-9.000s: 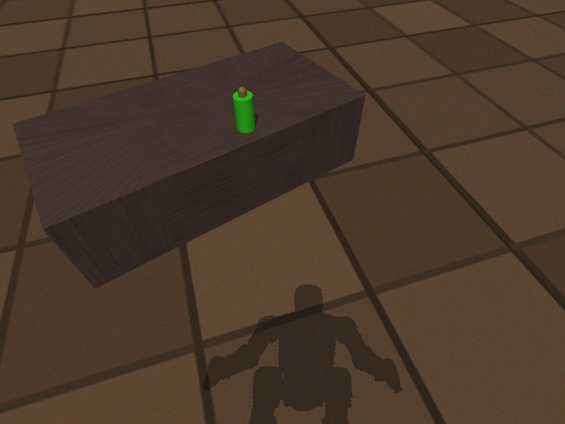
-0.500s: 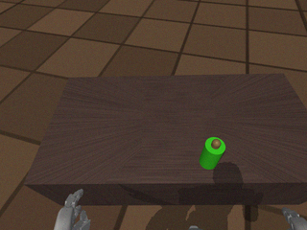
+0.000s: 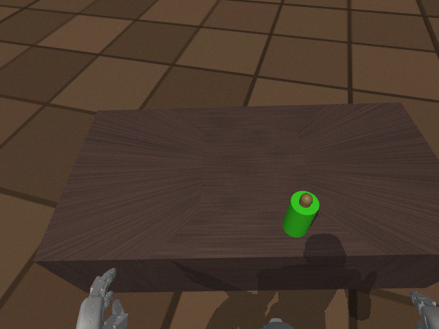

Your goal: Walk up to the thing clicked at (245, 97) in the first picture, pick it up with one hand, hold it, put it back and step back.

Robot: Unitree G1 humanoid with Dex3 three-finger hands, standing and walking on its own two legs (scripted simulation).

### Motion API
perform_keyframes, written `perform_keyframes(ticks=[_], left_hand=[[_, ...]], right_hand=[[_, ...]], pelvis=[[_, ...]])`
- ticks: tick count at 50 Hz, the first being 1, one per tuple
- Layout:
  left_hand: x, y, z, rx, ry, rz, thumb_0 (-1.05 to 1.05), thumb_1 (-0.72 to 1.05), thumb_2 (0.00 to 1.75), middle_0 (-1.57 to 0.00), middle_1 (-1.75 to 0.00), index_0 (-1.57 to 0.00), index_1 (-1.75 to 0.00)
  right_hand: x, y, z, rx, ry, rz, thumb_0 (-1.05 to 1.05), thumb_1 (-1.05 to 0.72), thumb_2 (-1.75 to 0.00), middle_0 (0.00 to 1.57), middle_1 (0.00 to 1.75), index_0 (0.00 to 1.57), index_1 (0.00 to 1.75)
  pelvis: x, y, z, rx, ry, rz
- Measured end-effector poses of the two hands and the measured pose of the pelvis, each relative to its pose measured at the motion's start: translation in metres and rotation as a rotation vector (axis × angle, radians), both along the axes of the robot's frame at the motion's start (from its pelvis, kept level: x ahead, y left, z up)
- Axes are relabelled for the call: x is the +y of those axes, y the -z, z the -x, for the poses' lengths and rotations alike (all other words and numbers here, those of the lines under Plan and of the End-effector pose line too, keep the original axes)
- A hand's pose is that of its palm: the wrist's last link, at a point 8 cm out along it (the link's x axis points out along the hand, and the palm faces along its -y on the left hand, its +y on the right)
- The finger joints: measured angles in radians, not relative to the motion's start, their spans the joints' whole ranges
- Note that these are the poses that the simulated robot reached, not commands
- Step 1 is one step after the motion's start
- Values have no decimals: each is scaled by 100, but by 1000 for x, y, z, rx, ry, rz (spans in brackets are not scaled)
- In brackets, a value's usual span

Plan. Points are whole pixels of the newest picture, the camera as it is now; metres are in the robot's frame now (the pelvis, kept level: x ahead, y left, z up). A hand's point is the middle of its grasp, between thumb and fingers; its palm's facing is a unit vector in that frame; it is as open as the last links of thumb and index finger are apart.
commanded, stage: go down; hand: right
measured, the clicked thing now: (300, 212) +0.47 -0.19 -0.24
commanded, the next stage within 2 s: approach in 1.16 s
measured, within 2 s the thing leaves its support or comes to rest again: neither
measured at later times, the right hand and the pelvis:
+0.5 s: hand (419, 249) +0.28 -0.33 -0.02, palm faces +0.13 +0.97 -0.18, open 17.6 cm; pelvis -0.01 +0.00 +0.00, yaw +1 degrees
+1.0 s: hand (428, 208) +0.35 -0.36 +0.01, palm faces +0.15 +0.98 -0.11, open 17.6 cm; pelvis -0.02 +0.00 +0.00, yaw +2 degrees
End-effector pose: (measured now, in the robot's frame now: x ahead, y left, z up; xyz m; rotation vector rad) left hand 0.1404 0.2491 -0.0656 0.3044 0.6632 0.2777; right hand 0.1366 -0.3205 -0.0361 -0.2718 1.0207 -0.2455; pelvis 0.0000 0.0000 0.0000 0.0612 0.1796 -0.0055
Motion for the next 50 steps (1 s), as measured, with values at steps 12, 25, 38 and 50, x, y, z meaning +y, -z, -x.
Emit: perform_keyframes(ticks=[12,25,38,50], left_hand=[[7,2,10,43,4,-35,1,88,90,-21,-30,-21,-31],[24,10,56,216,-33,-52,1,88,90,-21,-30,-20,-30],[26,17,91,352,-26,-54,1,89,90,-21,-30,-20,-30],[28,19,103,422,-16,-68,1,91,89,-20,-30,-20,-30]], right_hand=[[-34,-26,-70,-224,19,-38,-1,58,-7,3,6,5,7],[-62,-41,-119,-353,-33,-124,-1,58,-8,3,6,4,7],[-78,-55,-159,-533,-61,-137,-1,59,-7,2,6,4,7],[-92,-63,-184,-617,-70,-153,-1,57,-7,4,6,4,6]], pelvis=[[4,-1,5,-9,4,2],[-1,-4,8,15,-22,8],[-1,0,16,53,-34,7],[-3,4,15,91,-37,2]])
